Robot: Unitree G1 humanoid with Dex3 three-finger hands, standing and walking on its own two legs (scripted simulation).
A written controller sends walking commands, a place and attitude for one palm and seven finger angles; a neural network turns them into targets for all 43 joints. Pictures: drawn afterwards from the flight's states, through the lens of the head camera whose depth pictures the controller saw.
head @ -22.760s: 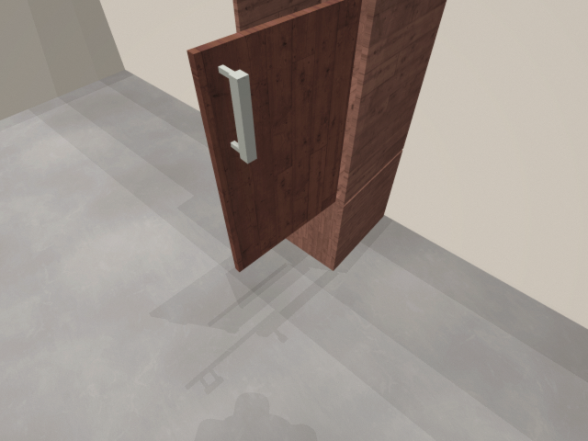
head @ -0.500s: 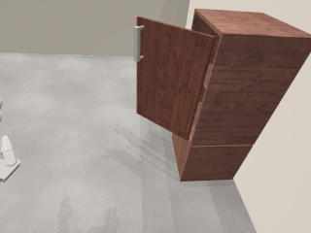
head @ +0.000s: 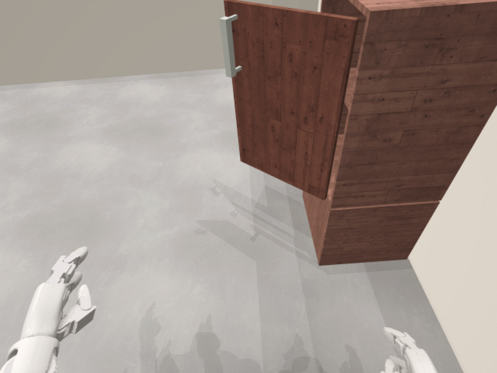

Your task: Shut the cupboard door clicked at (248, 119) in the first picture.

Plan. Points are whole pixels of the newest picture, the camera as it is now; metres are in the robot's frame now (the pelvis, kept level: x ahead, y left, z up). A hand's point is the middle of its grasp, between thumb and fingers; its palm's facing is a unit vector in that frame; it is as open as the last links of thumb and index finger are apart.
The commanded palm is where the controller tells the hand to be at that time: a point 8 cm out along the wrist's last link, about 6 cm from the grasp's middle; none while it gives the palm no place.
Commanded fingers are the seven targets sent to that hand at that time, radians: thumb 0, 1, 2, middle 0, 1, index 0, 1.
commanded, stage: let the arm hang, fingers relaxed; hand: left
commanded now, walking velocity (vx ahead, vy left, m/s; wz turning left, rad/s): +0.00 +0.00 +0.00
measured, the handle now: (232, 46) +0.95 +0.11 +0.15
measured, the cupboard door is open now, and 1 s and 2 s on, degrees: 49 49 49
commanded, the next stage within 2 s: look to check the result in 0.98 s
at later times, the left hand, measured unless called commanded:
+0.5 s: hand out of the picture -0.04 +0.21 -0.16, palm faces +0.02 -0.96 -0.28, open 7.3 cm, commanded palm none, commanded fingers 0.00 0.90 0.90 -0.20 -0.30 -0.20 -0.30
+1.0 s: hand out of the picture +0.06 +0.19 -0.15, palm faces -0.01 -0.97 -0.25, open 7.4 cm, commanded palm none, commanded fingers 0.00 0.90 0.90 -0.20 -0.30 -0.20 -0.30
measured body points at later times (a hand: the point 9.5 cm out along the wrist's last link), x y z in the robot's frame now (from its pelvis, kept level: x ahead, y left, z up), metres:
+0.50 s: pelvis -0.02 -0.02 +0.01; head -0.01 -0.01 +0.46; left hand -0.04 +0.26 -0.14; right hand +0.00 -0.28 -0.13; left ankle +0.03 +0.08 -0.73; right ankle -0.03 -0.12 -0.73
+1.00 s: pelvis +0.00 -0.02 +0.02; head +0.00 -0.02 +0.47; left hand +0.06 +0.24 -0.13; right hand +0.05 -0.29 -0.12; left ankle +0.03 +0.08 -0.73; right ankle -0.03 -0.12 -0.73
